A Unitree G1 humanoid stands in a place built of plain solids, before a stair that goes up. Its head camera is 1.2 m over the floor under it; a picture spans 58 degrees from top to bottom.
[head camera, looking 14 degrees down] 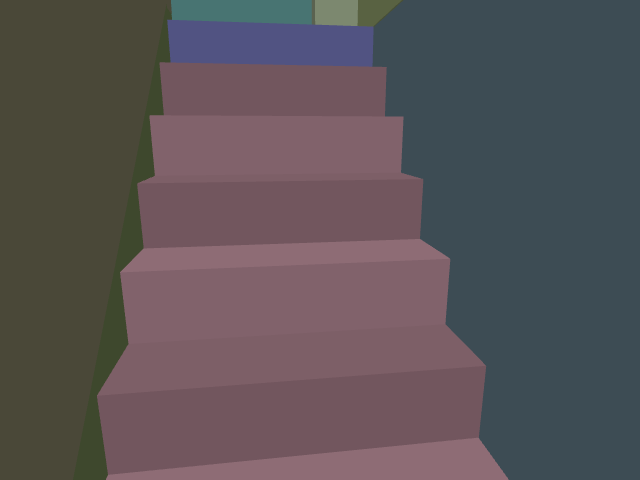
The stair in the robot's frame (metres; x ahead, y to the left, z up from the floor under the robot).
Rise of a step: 0.21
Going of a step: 0.24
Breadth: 0.93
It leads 8 degrees to the left of straight ahead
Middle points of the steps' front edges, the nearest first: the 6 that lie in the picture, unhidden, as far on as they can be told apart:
0.92 0.04 0.63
1.16 0.07 0.84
1.40 0.11 1.05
1.64 0.14 1.26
1.89 0.18 1.47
2.13 0.21 1.68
